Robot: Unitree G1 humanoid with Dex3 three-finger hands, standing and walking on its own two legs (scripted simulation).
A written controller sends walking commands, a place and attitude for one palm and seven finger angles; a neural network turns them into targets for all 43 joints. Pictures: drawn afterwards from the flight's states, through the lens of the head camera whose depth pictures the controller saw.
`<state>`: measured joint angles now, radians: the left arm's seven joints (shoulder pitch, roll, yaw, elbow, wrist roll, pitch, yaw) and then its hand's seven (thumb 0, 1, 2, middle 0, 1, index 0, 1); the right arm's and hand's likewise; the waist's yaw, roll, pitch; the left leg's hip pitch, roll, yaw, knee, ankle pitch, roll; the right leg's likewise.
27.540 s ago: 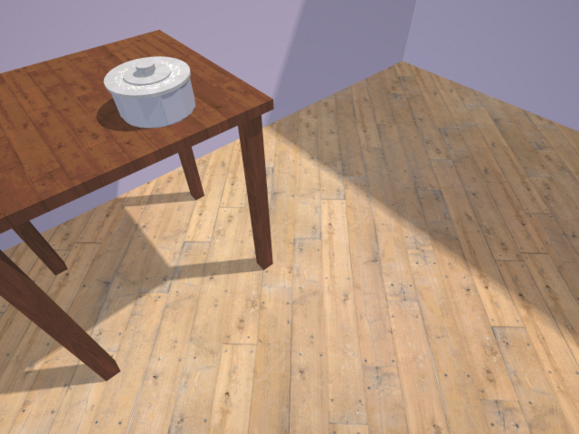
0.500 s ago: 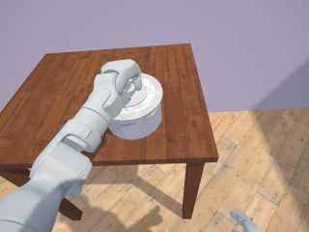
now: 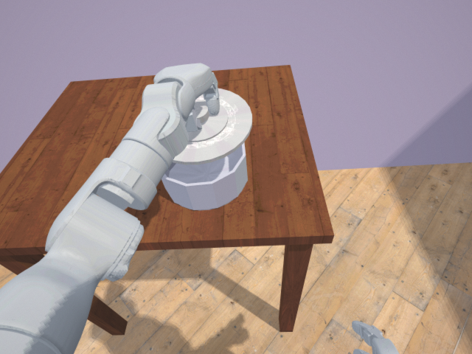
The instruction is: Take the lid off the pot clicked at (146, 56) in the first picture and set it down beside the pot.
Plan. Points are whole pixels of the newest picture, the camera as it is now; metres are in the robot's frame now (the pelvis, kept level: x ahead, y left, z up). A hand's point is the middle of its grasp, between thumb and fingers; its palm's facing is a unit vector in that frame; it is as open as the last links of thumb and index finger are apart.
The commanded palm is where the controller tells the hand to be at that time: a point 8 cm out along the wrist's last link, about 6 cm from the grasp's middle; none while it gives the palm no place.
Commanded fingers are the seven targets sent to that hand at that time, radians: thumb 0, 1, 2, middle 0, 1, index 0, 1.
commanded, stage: lift the lid straight up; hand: left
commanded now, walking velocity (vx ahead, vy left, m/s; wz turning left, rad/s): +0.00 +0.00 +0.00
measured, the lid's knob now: (197, 113) +0.49 +0.06 +0.17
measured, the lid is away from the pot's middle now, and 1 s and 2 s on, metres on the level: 0.01 0.02 0.10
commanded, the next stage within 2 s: move the lid sideways beside the pot in 1.06 s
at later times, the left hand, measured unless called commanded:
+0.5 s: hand (182, 90) +0.47 +0.07 +0.24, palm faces -0.16 -0.06 -0.98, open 6.9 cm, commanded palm +0.45 +0.08 +0.31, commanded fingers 0.00 0.72 0.93 -0.88 -1.01 -0.92 -1.01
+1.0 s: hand (176, 69) +0.47 +0.08 +0.27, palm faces -0.13 -0.05 -0.99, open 6.9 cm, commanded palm +0.45 +0.08 +0.34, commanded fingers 0.00 0.72 0.93 -0.88 -1.01 -0.92 -1.01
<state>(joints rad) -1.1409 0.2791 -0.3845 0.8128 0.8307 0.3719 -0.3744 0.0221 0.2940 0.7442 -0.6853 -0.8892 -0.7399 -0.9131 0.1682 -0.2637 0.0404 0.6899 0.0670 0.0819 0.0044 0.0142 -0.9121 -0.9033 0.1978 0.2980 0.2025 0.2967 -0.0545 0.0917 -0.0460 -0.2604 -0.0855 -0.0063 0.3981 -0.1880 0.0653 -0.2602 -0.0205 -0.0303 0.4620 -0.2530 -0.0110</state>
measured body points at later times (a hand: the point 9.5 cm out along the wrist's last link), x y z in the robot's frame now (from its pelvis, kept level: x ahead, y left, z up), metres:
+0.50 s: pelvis +0.00 +0.00 +0.00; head +0.01 -0.04 +0.45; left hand +0.47 +0.07 +0.29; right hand +0.15 -0.24 -0.12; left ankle +0.01 +0.08 -0.74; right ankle -0.01 -0.11 -0.74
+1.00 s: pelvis +0.00 +0.01 +0.00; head +0.01 -0.03 +0.45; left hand +0.47 +0.08 +0.33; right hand +0.15 -0.23 -0.12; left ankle +0.01 +0.08 -0.74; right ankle -0.01 -0.11 -0.74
